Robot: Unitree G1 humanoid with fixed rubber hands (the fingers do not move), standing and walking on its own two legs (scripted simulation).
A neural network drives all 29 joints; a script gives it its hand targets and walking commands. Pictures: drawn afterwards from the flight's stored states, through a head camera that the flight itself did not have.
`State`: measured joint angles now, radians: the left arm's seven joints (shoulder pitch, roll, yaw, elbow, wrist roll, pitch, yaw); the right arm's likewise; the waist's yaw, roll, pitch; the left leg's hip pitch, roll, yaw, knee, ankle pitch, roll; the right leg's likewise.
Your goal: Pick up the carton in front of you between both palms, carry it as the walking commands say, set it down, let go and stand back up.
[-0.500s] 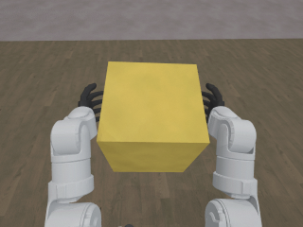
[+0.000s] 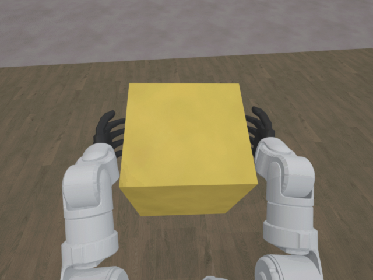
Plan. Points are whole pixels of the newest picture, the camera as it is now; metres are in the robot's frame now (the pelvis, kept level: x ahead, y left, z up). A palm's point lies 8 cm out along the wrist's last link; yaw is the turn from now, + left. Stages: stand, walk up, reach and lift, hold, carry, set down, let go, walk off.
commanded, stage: carry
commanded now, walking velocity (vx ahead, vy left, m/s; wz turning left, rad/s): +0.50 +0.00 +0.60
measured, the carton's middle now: (184, 157) +0.36 -0.02 +0.06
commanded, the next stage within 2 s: none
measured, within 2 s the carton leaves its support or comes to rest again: neither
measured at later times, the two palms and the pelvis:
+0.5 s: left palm (74, 85) +0.60 +0.25 +0.09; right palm (181, 64) +0.67 -0.04 +0.09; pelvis +0.31 +0.02 -0.04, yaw +14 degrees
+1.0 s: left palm (73, 44) +0.88 +0.33 +0.05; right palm (153, 29) +0.98 +0.05 +0.05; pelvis +0.62 +0.08 -0.09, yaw +18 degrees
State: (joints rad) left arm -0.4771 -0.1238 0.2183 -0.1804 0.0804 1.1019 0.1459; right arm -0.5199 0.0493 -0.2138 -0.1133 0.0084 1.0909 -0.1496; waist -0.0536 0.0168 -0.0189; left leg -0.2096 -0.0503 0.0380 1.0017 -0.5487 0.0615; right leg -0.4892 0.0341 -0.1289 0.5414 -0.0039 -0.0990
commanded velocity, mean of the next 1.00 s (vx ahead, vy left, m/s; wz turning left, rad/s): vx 0.50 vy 0.00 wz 0.14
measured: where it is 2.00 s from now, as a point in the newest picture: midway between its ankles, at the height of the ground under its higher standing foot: (148, 144)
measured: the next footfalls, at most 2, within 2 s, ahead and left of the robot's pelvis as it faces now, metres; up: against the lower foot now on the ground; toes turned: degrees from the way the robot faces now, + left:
left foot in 0.46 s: +0.42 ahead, +0.07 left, -0.04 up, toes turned +17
right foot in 0.96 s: +0.76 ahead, +0.08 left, -0.08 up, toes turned +17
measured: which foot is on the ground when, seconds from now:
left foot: up 0.00-0.44, down 0.46-0.94, up 0.96-1.00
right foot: down 0.00-0.48, up 0.50-0.94, down 0.96-1.00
